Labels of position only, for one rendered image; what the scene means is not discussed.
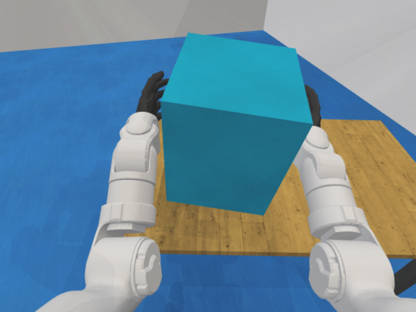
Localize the right robot upper arm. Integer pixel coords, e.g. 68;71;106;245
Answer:
309;239;416;312

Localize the carton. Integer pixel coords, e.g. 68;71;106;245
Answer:
161;32;313;216

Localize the left robot upper arm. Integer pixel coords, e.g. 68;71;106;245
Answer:
35;237;162;312

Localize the robot left hand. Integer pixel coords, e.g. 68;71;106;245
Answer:
136;71;169;121

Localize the left robot forearm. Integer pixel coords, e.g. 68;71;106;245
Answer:
85;112;161;283

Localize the table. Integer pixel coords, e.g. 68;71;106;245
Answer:
123;119;416;296

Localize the robot right hand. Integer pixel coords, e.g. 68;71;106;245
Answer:
304;84;322;127

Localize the right robot forearm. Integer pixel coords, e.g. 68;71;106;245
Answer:
292;126;395;288

